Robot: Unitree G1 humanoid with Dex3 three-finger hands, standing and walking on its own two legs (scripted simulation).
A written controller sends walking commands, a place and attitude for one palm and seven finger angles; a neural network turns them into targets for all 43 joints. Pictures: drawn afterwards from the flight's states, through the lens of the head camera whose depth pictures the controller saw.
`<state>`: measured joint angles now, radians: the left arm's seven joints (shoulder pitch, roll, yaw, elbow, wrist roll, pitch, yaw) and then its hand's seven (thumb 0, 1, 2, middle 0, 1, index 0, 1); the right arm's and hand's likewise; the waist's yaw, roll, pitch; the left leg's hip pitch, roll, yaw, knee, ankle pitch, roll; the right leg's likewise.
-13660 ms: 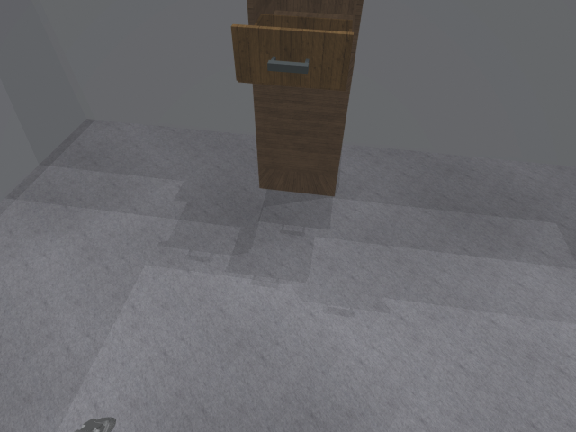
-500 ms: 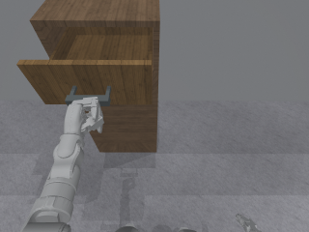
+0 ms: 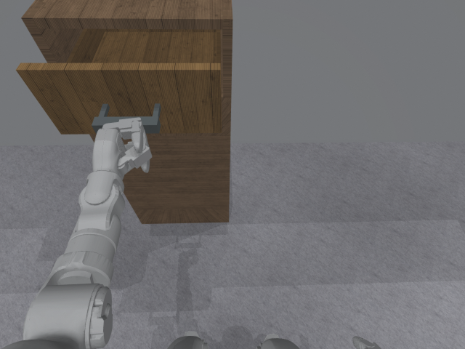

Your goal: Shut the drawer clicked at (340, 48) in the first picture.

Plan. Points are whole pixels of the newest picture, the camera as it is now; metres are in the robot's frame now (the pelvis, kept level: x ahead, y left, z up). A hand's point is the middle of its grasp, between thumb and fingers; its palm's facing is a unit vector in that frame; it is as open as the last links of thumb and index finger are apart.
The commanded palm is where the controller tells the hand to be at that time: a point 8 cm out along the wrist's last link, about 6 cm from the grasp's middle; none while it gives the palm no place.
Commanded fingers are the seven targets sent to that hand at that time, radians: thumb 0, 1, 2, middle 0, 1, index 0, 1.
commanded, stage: push the drawer shut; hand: left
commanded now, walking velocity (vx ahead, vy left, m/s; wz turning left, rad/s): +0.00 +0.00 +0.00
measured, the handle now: (129, 117) +0.51 +0.19 +0.09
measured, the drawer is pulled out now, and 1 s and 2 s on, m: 0.12 0.00 0.00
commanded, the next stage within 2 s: pull the fist back off the drawer in 1.42 s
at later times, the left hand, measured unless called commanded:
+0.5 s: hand (149, 128) +0.49 +0.15 +0.08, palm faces +0.04 -1.00 -0.03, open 2.8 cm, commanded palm +0.49 +0.20 +0.08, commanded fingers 0.00 0.90 0.90 -1.40 -1.60 -1.40 -1.60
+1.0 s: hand (155, 100) +0.56 +0.15 +0.08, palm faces +0.04 -1.00 -0.03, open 2.8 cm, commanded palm +0.55 +0.19 +0.08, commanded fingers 0.00 0.90 0.90 -1.40 -1.60 -1.40 -1.60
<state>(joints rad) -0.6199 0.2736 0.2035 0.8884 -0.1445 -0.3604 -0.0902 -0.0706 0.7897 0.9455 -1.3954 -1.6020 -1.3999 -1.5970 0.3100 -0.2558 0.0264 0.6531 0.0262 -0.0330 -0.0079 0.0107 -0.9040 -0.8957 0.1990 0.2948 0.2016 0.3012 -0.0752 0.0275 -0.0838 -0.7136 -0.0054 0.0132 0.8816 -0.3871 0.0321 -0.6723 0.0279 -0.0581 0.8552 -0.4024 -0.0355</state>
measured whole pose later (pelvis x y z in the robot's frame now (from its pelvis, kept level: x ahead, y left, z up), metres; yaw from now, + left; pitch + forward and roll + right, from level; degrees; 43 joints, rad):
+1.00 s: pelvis +0.00 +0.01 -0.02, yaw -2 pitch +23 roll -3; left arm -1.12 0.53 0.37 1.32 0.00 -0.35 -0.08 -0.04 0.78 0.96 -1.39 -1.60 -1.40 -1.60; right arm 0.44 -0.28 0.05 0.65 -0.04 0.02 0.02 0.01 -0.90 -0.90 0.20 0.29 0.20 0.30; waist -0.23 0.04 -0.10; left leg -0.98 0.02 0.00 1.00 -0.42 0.04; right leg -0.92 0.05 -0.07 0.92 -0.41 -0.03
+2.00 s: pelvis -0.01 +0.02 -0.03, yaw -1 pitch +24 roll -5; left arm -1.21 0.57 0.34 1.35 0.01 -0.31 -0.05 -0.07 0.67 0.95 -1.39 -1.60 -1.40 -1.60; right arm 0.47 -0.28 0.07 0.65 -0.06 0.00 0.03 0.01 -0.90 -0.90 0.20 0.29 0.20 0.30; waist -0.25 0.05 -0.09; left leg -1.06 0.01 -0.01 1.04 -0.40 0.05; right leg -0.98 0.05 -0.09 0.94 -0.39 -0.02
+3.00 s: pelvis +0.03 +0.01 +0.04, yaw -1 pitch +2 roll -1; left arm -0.06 0.30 0.14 0.14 -0.12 -0.07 0.01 0.02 0.90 0.90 -1.40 -1.60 -1.40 -1.60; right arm 0.18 -0.24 0.04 0.55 0.05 0.01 -0.05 0.01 -0.90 -0.90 0.20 0.29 0.20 0.30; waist 0.02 0.05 -0.05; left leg -0.30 -0.02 0.04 0.59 -0.32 0.05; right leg -0.27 0.03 -0.02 0.55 -0.32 -0.02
